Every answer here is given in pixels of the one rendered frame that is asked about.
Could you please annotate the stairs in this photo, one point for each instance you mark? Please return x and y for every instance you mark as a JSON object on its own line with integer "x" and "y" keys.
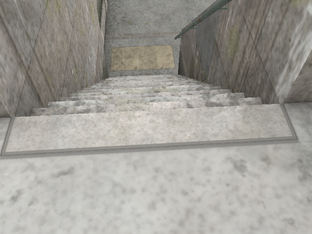
{"x": 144, "y": 92}

